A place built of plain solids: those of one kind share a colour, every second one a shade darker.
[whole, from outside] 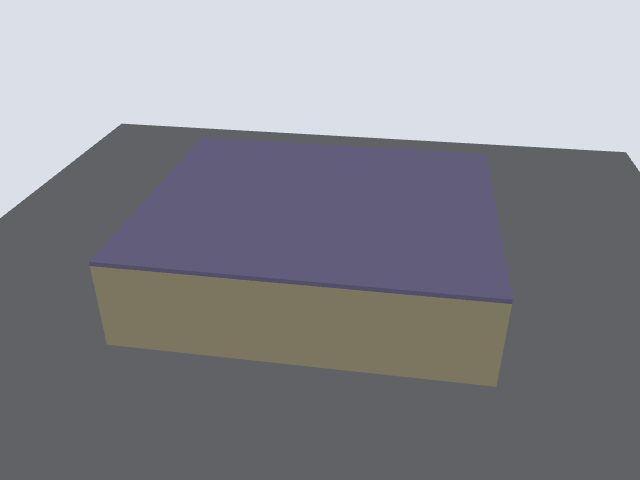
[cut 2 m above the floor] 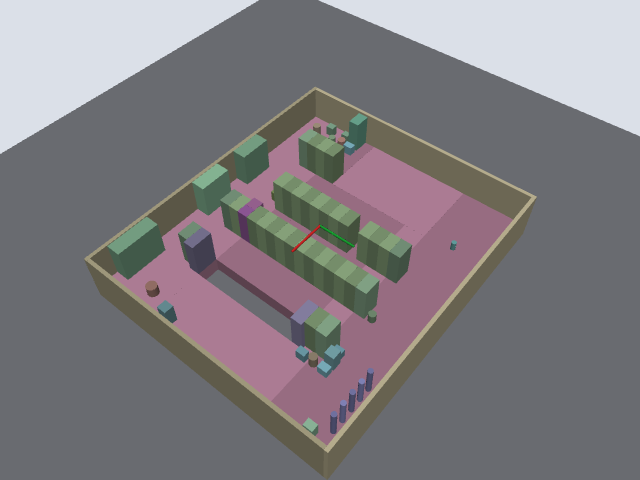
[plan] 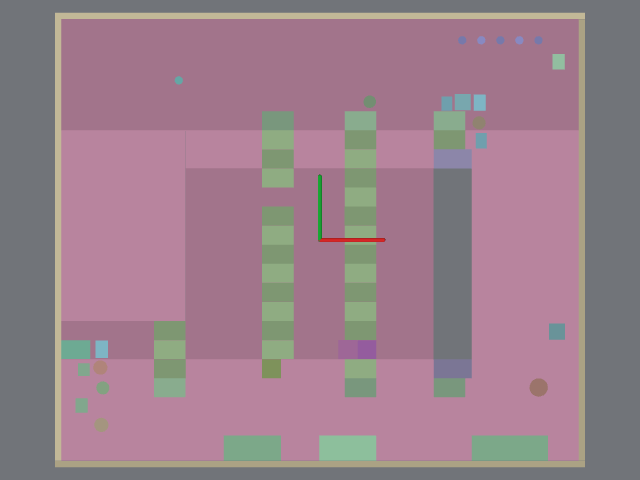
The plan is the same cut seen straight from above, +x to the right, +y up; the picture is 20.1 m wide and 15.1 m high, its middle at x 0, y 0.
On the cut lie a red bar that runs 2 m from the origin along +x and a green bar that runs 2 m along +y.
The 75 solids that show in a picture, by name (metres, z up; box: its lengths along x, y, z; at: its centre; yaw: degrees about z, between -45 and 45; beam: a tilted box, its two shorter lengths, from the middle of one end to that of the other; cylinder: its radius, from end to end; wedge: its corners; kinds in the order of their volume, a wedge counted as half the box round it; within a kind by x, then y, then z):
{
 "floor_1": {"box": [3.91, 6.0, 0.87], "at": [-6.18, 0.45, 0.39]},
 "floor_2": {"box": [11.71, 4.4, 0.87], "at": [-2.28, -4.75, 0.39]},
 "floor_3": {"box": [7.8, 13.9, 0.87], "at": [-0.33, 0.0, 0.39]},
 "floor_4": {"box": [16.28, 3.2, 0.87], "at": [0.0, -5.35, 0.39]},
 "floor_5": {"box": [16.28, 3.5, 0.87], "at": [0.0, 5.2, 0.39]},
 "floor_6": {"box": [12.37, 4.7, 0.87], "at": [1.96, 4.6, 0.39]},
 "floor_7": {"box": [3.37, 13.9, 0.87], "at": [6.46, 0.0, 0.39]},
 "wall_1": {"box": [0.2, 13.9, 4.14], "at": [-8.24, 0.0, 2.02]},
 "wall_2": {"box": [16.68, 0.2, 4.14], "at": [0.0, -7.05, 2.02]},
 "wall_3": {"box": [16.68, 0.2, 4.14], "at": [0.0, 7.05, 2.02]},
 "wall_4": {"box": [0.2, 13.9, 4.14], "at": [8.24, 0.0, 2.02]},
 "roof_1": {"box": [16.68, 14.3, 0.2], "at": [0.0, 0.0, 4.19]},
 "rack_1": {"box": [1.0, 0.6, 2.2], "at": [-4.73, -4.05, 1.92]},
 "rack_2": {"box": [1.0, 0.6, 2.2], "at": [-4.73, -3.45, 1.92]},
 "rack_3": {"box": [1.0, 0.6, 2.2], "at": [-4.73, -2.85, 1.92]},
 "rack_4": {"box": [1.0, 0.6, 2.2], "at": [-1.33, -3.45, 1.92]},
 "rack_5": {"box": [1.0, 0.6, 2.2], "at": [-1.33, -2.85, 1.92]},
 "rack_6": {"box": [1.0, 0.6, 2.2], "at": [-1.33, -2.25, 1.92]},
 "rack_7": {"box": [1.0, 0.6, 2.2], "at": [-1.33, -1.65, 1.92]},
 "rack_8": {"box": [1.0, 0.6, 2.2], "at": [-1.33, -1.05, 1.92]},
 "rack_9": {"box": [1.0, 0.6, 2.2], "at": [-1.33, -0.45, 1.92]},
 "rack_10": {"box": [1.0, 0.6, 2.2], "at": [-1.33, 0.15, 1.92]},
 "rack_11": {"box": [1.0, 0.6, 2.2], "at": [-1.33, 0.75, 1.92]},
 "rack_12": {"box": [1.0, 0.6, 2.2], "at": [-1.33, 1.95, 1.92]},
 "rack_13": {"box": [1.0, 0.6, 2.2], "at": [-1.33, 2.55, 1.92]},
 "rack_14": {"box": [1.0, 0.6, 2.2], "at": [-1.33, 3.15, 1.92]},
 "rack_15": {"box": [1.0, 0.6, 2.2], "at": [1.27, -4.05, 1.92]},
 "rack_16": {"box": [1.0, 0.6, 2.2], "at": [1.27, -2.85, 1.92]},
 "rack_17": {"box": [1.0, 0.6, 2.2], "at": [1.27, -2.25, 1.92]},
 "rack_18": {"box": [1.0, 0.6, 2.2], "at": [1.27, -1.65, 1.92]},
 "rack_19": {"box": [1.0, 0.6, 2.2], "at": [1.27, -1.05, 1.92]},
 "rack_20": {"box": [1.0, 0.6, 2.2], "at": [1.27, -0.45, 1.92]},
 "rack_21": {"box": [1.0, 0.6, 2.2], "at": [1.27, 0.15, 1.92]},
 "rack_22": {"box": [1.0, 0.6, 2.2], "at": [1.27, 0.75, 1.92]},
 "rack_23": {"box": [1.0, 0.6, 2.2], "at": [1.27, 1.35, 1.92]},
 "rack_24": {"box": [1.0, 0.6, 2.2], "at": [1.27, 1.95, 1.92]},
 "rack_25": {"box": [1.0, 0.6, 2.2], "at": [1.27, 2.55, 1.92]},
 "rack_26": {"box": [1.0, 0.6, 2.2], "at": [1.27, 3.15, 1.92]},
 "rack_27": {"box": [1.0, 0.6, 2.2], "at": [4.07, 3.15, 1.92]},
 "cooler_1": {"box": [1.8, 0.8, 2.0], "at": [-2.13, -6.55, 1.83]},
 "cooler_2": {"box": [1.8, 0.8, 1.99], "at": [0.87, -6.55, 1.82]},
 "cooler_3": {"box": [2.4, 0.8, 1.97], "at": [5.97, -6.55, 1.81]},
 "endcab_1": {"box": [1.0, 0.6, 2.2], "at": [-4.73, -4.65, 1.92]},
 "endcab_2": {"box": [1.0, 0.6, 2.2], "at": [-1.33, 3.75, 1.92]},
 "endcab_3": {"box": [1.0, 0.6, 2.2], "at": [1.27, -4.65, 1.92]},
 "endcab_4": {"box": [1.0, 0.6, 2.2], "at": [1.27, 3.75, 1.92]},
 "endcab_5": {"box": [1.0, 0.6, 2.2], "at": [4.07, -4.65, 1.92]},
 "endcab_6": {"box": [1.0, 0.6, 2.2], "at": [4.07, 3.75, 1.92]},
 "barcab_1": {"box": [1.2, 0.6, 2.2], "at": [4.17, -4.05, 1.92]},
 "barcab_2": {"box": [1.2, 0.6, 2.2], "at": [4.17, 2.55, 1.92]},
 "column_1": {"box": [0.6, 0.6, 3.26], "at": [1.47, -3.45, 2.46]},
 "power_1": {"box": [0.91, 0.6, 1.87], "at": [-7.68, -3.45, 1.76]},
 "blank_1": {"box": [0.6, 0.6, 2.2], "at": [0.87, -3.45, 1.92]},
 "cart_1": {"box": [0.51, 0.52, 1.01], "at": [4.49, 4.34, 1.33]},
 "cart_2": {"box": [0.5, 0.52, 1.1], "at": [7.46, -2.88, 1.37]},
 "gasbottle_1": {"cylinder": 0.13, "from": [4.47, 6.28, 0.82], "to": [4.47, 6.28, 2.42]},
 "gasbottle_2": {"cylinder": 0.13, "from": [5.07, 6.28, 0.82], "to": [5.07, 6.28, 2.42]},
 "gasbottle_3": {"cylinder": 0.13, "from": [5.67, 6.28, 0.82], "to": [5.67, 6.28, 2.42]},
 "gasbottle_4": {"cylinder": 0.13, "from": [6.27, 6.28, 0.82], "to": [6.27, 6.28, 2.42]},
 "gasbottle_5": {"cylinder": 0.13, "from": [6.87, 6.28, 0.82], "to": [6.87, 6.28, 2.42]},
 "case_1": {"box": [0.4, 0.55, 0.54], "at": [-6.87, -3.44, 1.09]},
 "case_2": {"box": [0.34, 0.45, 0.49], "at": [3.99, 4.29, 1.07]},
 "case_3": {"box": [0.38, 0.52, 0.47], "at": [5.03, 4.32, 1.06]},
 "case_4": {"box": [0.34, 0.49, 0.54], "at": [5.07, 3.12, 1.1]},
 "carton_1": {"box": [0.39, 0.46, 0.58], "at": [-7.5, -5.21, 1.12]},
 "carton_2": {"box": [0.37, 0.4, 0.65], "at": [-7.43, -4.08, 1.15]},
 "carton_3": {"box": [0.39, 0.49, 0.77], "at": [7.51, 5.6, 1.21]},
 "reel_1": {"cylinder": 0.22, "from": [-6.91, -4.01, 0.82], "to": [-6.91, -4.01, 1.42]},
 "reel_2": {"cylinder": 0.29, "from": [6.88, -4.64, 0.82], "to": [6.88, -4.64, 1.37]},
 "panelstack_1": {"box": [0.6, 0.6, 0.6], "at": [-1.53, -4.05, 1.12]},
 "bin_1": {"cylinder": 0.22, "from": [-6.88, -5.82, 0.82], "to": [-6.88, -5.82, 1.54]},
 "bin_2": {"cylinder": 0.21, "from": [5.0, 3.69, 0.82], "to": [5.0, 3.69, 1.43]},
 "vacuum_1": {"cylinder": 0.21, "from": [-6.83, -4.65, 0.82], "to": [-6.83, -4.65, 1.31]},
 "vacuum_2": {"cylinder": 0.2, "from": [1.56, 4.35, 0.82], "to": [1.56, 4.35, 1.32]},
 "cone_1": {"cylinder": 0.13, "from": [-4.44, 5.02, 0.82], "to": [-4.44, 5.02, 1.31]}
}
